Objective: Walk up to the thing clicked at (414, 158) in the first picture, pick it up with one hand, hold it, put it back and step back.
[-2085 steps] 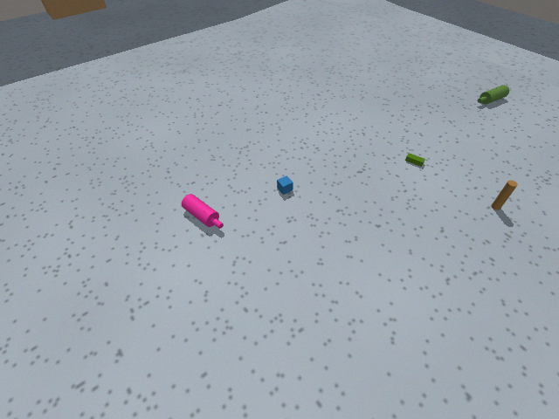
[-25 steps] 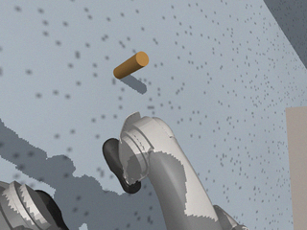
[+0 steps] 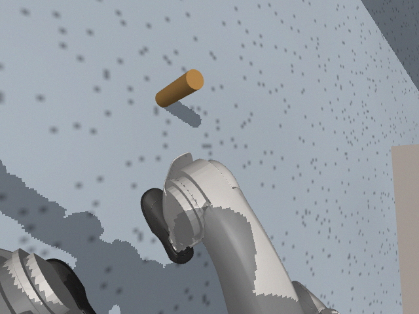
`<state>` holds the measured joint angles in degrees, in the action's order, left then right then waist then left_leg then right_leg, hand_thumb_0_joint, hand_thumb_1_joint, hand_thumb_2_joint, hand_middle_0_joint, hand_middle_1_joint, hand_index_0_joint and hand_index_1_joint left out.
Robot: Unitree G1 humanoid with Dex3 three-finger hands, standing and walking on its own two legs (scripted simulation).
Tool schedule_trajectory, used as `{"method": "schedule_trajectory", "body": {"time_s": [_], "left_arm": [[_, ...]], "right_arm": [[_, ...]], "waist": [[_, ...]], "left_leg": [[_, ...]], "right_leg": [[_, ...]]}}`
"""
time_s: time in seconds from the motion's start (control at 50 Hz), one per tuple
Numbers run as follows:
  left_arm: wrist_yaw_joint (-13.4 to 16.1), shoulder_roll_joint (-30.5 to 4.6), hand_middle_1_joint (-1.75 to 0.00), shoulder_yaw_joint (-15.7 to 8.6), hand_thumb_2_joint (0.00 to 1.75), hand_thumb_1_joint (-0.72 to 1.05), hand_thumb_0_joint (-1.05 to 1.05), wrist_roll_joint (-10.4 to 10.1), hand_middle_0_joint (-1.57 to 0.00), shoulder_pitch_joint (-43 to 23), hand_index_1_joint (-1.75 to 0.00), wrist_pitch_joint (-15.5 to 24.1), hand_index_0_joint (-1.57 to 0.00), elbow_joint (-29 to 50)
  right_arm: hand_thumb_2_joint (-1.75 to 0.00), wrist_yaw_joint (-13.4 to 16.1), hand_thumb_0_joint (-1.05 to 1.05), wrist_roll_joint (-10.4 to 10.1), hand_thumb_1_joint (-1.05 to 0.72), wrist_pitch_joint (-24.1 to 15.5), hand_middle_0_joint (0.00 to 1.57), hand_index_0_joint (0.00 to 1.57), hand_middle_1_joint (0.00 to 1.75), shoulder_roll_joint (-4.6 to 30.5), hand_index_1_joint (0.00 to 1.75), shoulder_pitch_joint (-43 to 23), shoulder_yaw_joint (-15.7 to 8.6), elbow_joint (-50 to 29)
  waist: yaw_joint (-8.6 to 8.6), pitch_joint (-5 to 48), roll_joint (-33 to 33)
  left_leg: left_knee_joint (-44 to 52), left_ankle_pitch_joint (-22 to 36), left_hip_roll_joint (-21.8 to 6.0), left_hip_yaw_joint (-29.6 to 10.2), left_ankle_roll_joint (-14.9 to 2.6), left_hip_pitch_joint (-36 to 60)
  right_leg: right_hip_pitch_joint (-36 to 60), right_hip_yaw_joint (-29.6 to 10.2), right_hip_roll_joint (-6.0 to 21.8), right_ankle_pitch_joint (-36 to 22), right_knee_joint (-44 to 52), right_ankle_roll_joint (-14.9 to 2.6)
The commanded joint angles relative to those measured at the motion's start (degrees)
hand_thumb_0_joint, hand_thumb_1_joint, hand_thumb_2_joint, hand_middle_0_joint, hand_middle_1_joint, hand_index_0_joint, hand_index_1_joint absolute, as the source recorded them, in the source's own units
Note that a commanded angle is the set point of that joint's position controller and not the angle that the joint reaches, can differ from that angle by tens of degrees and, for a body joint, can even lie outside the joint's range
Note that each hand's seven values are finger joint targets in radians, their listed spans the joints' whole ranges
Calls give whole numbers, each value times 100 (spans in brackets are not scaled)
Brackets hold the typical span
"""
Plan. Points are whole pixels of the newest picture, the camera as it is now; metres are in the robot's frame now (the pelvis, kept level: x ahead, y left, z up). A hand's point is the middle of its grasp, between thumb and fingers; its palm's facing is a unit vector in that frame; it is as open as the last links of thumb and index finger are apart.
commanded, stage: settle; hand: left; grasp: from above
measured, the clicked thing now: out of the picture +0.54 +0.28 -0.30
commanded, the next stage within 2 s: lift in 0.70 s
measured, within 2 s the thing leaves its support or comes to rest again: leaves its support in 0.14 s
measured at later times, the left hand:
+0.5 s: hand out of the picture +0.52 +0.31 -0.18, palm faces -0.44 -0.04 -0.89, open 6.8 cm
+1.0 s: hand out of the picture +0.52 +0.30 -0.12, palm faces -0.45 -0.06 -0.89, open 6.7 cm
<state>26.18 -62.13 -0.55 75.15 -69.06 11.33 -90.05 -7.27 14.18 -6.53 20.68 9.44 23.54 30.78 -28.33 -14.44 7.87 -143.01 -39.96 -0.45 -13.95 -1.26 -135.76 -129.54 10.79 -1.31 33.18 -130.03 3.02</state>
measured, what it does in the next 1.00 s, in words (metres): stands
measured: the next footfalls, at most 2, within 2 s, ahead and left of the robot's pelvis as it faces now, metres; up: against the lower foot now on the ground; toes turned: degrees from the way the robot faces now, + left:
none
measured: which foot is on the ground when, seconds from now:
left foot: down 0.00-1.00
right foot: down 0.00-1.00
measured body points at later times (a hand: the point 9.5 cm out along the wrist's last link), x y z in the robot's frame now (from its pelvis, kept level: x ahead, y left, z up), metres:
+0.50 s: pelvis +0.00 +0.00 +0.01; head +0.28 +0.12 +0.35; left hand +0.54 +0.31 -0.13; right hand +0.04 -0.26 -0.05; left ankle +0.06 +0.12 -0.28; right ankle +0.14 -0.12 -0.28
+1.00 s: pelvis +0.00 -0.01 +0.03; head +0.26 +0.09 +0.38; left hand +0.54 +0.30 -0.07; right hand +0.05 -0.27 -0.05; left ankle +0.06 +0.12 -0.28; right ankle +0.14 -0.12 -0.28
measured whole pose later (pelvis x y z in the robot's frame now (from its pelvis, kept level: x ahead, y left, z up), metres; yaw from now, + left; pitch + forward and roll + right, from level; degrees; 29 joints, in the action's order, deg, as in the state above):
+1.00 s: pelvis +0.00 -0.01 +0.03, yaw +6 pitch +36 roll -11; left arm 5.6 -46.6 3.4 68.7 -65.7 5.4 -71.2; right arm -5.7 7.2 3.6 18.6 12.7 10.2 31.1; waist -20.3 -1.2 -1.2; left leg -134.5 -37.5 0.7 -8.4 -0.8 -133.5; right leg -129.2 6.4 1.1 33.6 -126.4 1.6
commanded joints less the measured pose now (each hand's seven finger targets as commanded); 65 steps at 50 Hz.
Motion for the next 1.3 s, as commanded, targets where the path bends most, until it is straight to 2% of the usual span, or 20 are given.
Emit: {"method": "schedule_trajectory", "body": {"time_s": [0.0, 0.04, 0.14, 0.26, 0.36, 0.46, 0.62, 0.64, 0.66, 0.74, 0.8, 0.82, 0.96, 1.06, 1.08, 1.1, 1.12, 1.14, 1.18, 1.28], "left_arm": [[177, -1229, -24, -213, 17, 59, 0, -74, -97, -1509, -22, -37, -100, 923], [177, -1430, -25, -381, 17, 60, 0, -59, -97, -1661, -22, -33, -100, 1236], [-20, -1324, -22, -536, 15, 63, 0, -102, -100, -1724, -19, -51, -103, 1908], [-515, -818, -23, -346, 21, 73, 0, -191, -108, -1398, -21, -170, -110, 2223], [-946, -248, -22, -44, 21, 81, 0, -370, -113, -1185, -19, -264, -116, 2299], [-1324, 107, -20, 213, 19, 83, 0, -467, -116, -1480, -17, -224, -118, 2524], [-1322, 67, -19, 173, 23, 82, 0, -321, -117, -2112, -17, -123, -119, 2690], [-1313, 220, -19, 241, 22, 82, 0, -319, -116, -2253, -17, -125, -118, 2817], [-1270, 22, -18, 144, 23, 81, 0, -267, -116, -2236, -16, -143, -118, 2744], [-1261, 126, -18, 201, 24, 81, 0, -241, -117, -2240, -16, -284, -119, 2625], [-1314, 182, -14, 174, 19, 80, 0, -339, -113, -2260, -11, -390, -116, 2736], [-1361, 196, -21, 181, 17, 86, 0, -354, -119, -2136, -18, -444, -122, 2687], [-2093, 512, -30, 212, 25, 90, 0, -911, -117, -1661, -25, -621, -122, 3078], [-2504, 382, -30, -30, 25, 87, 0, -1072, -114, -1288, -25, -387, -119, 3870], [-2606, 699, -29, 205, 25, 88, 0, -1123, -115, -1281, -24, -332, -119, 4033], [-2614, 259, -32, -122, 26, 89, 0, -1164, -114, -1279, -26, -259, -120, 4307], [-2609, 258, -33, -189, 27, 88, 0, -1188, -113, -1131, -28, -216, -118, 4385], [-2619, 736, -35, 78, 26, 87, 0, -1326, -111, -1102, -29, -175, -117, 4456], [-2494, 516, -33, -121, 24, 87, 0, -1337, -112, -937, -27, -130, -117, 4678], [-2242, 957, -30, 16, 24, 86, 0, -1370, -111, -558, -25, -180, -116, 4886]], "right_arm": [[-91, 56, 0, -48, -92, 113, 20, 20, 30, 1936, 30, 1402, -642, 243], [-91, 69, 0, -40, -92, 149, 20, 20, 30, 1945, 30, 1426, -675, 267], [-91, 28, 0, -89, -92, 232, 20, 20, 30, 1932, 30, 1613, -902, 317], [-91, -23, 0, -234, -92, 395, 20, 20, 30, 1761, 30, 1625, -1144, 342], [-90, -23, 0, -358, -92, 587, 20, 20, 30, 1667, 30, 1708, -1338, 388], [-91, 40, 0, -473, -92, 771, 20, 20, 30, 1699, 30, 1676, -1515, 284], [-90, 158, 0, -559, -92, 882, 20, 20, 30, 1620, 30, 1626, -1636, 226], [-90, 156, 0, -560, -92, 857, 20, 20, 30, 1599, 30, 1607, -1666, 158], [-90, 171, 0, -563, -92, 867, 20, 20, 30, 1566, 30, 1638, -1664, 231], [-90, 190, 0, -607, -92, 855, 20, 20, 30, 1514, 30, 1648, -1729, 128], [-90, 201, 0, -645, -90, 894, 20, 20, 30, 1492, 30, 1681, -1775, 133], [-91, 207, 0, -655, -92, 922, 20, 20, 30, 1472, 30, 1676, -1785, 127], [-91, 292, 0, -735, -91, 1168, 20, 20, 30, 1389, 30, 1710, -1977, 65], [-91, 383, 0, -810, -91, 1359, 20, 20, 30, 1313, 30, 1721, -2082, 4], [-91, 405, 0, -851, -91, 1357, 20, 20, 30, 1328, 30, 1673, -2150, -70], [-90, 431, 0, -877, -91, 1388, 20, 20, 30, 1358, 30, 1664, -2214, -81], [-91, 456, 0, -880, -91, 1414, 20, 20, 30, 1335, 30, 1635, -2263, -106], [-91, 459, 0, -904, -91, 1410, 20, 20, 30, 1230, 30, 1570, -2271, -143], [-90, 524, 0, -970, -90, 1427, 20, 20, 30, 1210, 30, 1546, -2375, -102], [-90, 592, 0, -1142, -89, 1466, 20, 20, 30, 1016, 30, 1347, -2561, -60]], "waist": [[-431, 4042, -3558], [-361, 4295, -3731], [-235, 4717, -4147], [6, 4865, -4032], [69, 4814, -3490], [98, 4470, -3248], [228, 4850, -3403], [204, 5027, -3453], [276, 5136, -3420], [364, 5526, -3474], [429, 5685, -3522], [464, 5682, -3510], [568, 5760, -2964], [857, 6082, -2858], [900, 6230, -2886], [1008, 6405, -2927], [1081, 6482, -2944], [1048, 6570, -2974], [1239, 6491, -2927], [1385, 6485, -2967]], "left_leg": [[1352, 1501, -257, 441, 153, 3033], [1349, 1544, -258, 463, 176, 3082], [1414, 1908, -249, 444, 257, 3501], [1478, 1892, -184, 587, 210, 3388], [1531, 1708, -106, 708, 119, 2850], [1788, 1267, -55, 562, 147, 2971], [1971, 979, 48, 614, 145, 3298], [1951, 1161, 62, 673, 136, 3331], [1949, 1076, 64, 737, 107, 3307], [1976, 1328, 88, 890, 76, 3373], [2080, 1473, 104, 932, 73, 3326], [2110, 1539, 97, 946, 76, 3375], [2263, 1433, 115, 1079, -4, 3177], [2501, 1422, 133, 1083, 8, 3470], [2536, 1574, 156, 1106, 23, 3661], [2591, 1599, 157, 1093, 27, 3772], [2649, 1595, 162, 1101, 37, 3872], [2714, 1617, 171, 1138, 32, 3928], [2923, 1469, 205, 1187, 25, 4067], [3631, 890, 179, 1082, 8, 4606]], "right_leg": [[2568, 430, -191, -1391, 1052, -501], [2673, 429, -176, -1454, 1078, -527], [2530, 411, -126, -1611, 1041, -600], [2475, 332, -140, -1507, 1130, -625], [2648, 246, -156, -1512, 1229, -603], [1978, 287, -130, -905, 1252, -656], [1722, 207, -96, -635, 1234, -674], [1847, 182, -76, -829, 1248, -654], [1896, 154, -92, -755, 1261, -652], [2215, 67, -89, -1009, 1346, -633], [2298, 30, -68, -1125, 1362, -638], [2356, 23, -70, -1164, 1377, -642], [2863, -166, -32, -1093, 1747, -621], [3077, -258, -1, -963, 1911, -663], [3058, -276, 12, -1082, 1951, -673], [3093, -302, 22, -1071, 1945, -671], [3098, -335, 21, -1045, 1965, -682], [3140, -360, 19, -1107, 2030, -666], [3090, -411, 47, -962, 2186, -674], [2882, -474, 65, -586, 2432, -637]]}}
